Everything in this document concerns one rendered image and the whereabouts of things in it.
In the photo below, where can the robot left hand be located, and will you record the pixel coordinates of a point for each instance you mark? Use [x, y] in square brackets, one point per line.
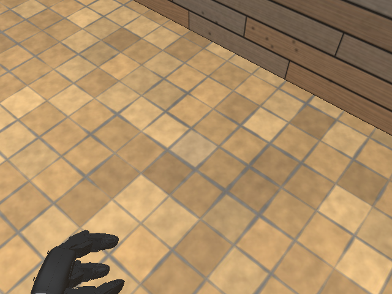
[60, 272]

